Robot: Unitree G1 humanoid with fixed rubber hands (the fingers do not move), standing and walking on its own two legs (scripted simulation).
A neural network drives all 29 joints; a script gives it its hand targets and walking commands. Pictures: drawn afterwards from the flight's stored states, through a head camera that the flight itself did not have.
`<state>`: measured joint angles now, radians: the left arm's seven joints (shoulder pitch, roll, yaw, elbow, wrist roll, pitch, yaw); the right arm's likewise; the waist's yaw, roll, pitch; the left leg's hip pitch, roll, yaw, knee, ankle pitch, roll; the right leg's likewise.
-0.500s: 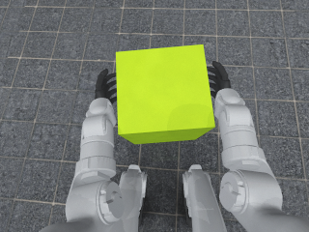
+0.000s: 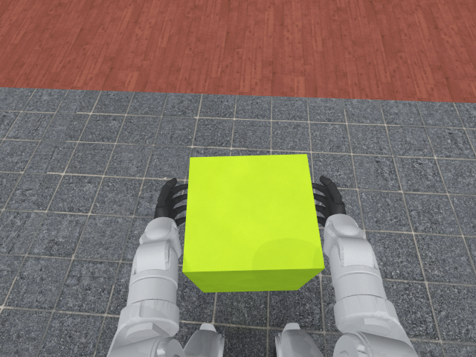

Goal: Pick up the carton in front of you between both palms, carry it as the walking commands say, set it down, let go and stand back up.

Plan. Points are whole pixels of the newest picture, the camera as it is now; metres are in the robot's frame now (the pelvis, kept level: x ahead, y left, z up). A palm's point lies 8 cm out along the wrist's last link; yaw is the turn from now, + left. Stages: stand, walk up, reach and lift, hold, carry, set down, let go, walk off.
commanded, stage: reach and lift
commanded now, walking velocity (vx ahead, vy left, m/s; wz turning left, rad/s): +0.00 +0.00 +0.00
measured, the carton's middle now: (249, 231) +0.37 +0.00 -0.09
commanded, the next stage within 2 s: hold in 1.40 s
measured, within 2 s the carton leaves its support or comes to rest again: neither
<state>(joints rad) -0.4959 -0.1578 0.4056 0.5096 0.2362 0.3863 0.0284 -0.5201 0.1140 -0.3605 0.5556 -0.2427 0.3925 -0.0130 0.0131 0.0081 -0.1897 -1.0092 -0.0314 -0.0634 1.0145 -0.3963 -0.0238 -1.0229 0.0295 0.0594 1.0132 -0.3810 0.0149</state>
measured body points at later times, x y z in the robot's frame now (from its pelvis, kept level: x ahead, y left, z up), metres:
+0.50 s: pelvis +0.03 +0.01 +0.08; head +0.00 +0.01 +0.53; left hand +0.34 +0.15 +0.10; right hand +0.33 -0.15 +0.09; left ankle +0.04 +0.13 -0.66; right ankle +0.05 -0.13 -0.66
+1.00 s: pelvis +0.03 +0.00 +0.08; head +0.01 +0.00 +0.53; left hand +0.34 +0.15 +0.10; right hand +0.34 -0.15 +0.10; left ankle +0.04 +0.13 -0.66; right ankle +0.05 -0.13 -0.66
